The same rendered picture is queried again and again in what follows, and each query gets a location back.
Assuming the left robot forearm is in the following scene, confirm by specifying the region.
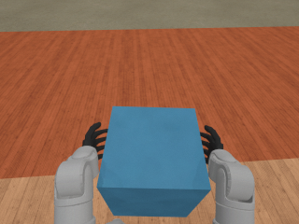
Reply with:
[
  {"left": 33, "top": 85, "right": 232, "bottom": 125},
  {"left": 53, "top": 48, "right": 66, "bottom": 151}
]
[{"left": 53, "top": 146, "right": 99, "bottom": 224}]

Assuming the right robot hand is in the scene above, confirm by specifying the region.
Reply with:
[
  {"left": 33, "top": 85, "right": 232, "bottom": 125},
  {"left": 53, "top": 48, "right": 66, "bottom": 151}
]
[{"left": 200, "top": 125, "right": 223, "bottom": 164}]

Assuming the left robot hand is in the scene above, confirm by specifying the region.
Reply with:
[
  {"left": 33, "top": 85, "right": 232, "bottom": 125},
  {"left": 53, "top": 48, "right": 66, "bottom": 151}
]
[{"left": 82, "top": 122, "right": 108, "bottom": 160}]

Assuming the left robot shin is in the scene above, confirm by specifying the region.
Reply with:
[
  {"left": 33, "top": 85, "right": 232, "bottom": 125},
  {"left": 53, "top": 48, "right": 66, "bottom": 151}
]
[{"left": 112, "top": 218, "right": 124, "bottom": 223}]

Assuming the carton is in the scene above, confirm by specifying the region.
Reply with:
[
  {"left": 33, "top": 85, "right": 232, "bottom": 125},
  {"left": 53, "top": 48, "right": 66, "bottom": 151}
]
[{"left": 96, "top": 106, "right": 211, "bottom": 217}]

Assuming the right robot forearm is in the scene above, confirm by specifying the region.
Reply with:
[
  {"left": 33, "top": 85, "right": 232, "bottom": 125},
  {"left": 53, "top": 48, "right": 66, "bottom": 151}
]
[{"left": 207, "top": 149, "right": 255, "bottom": 224}]

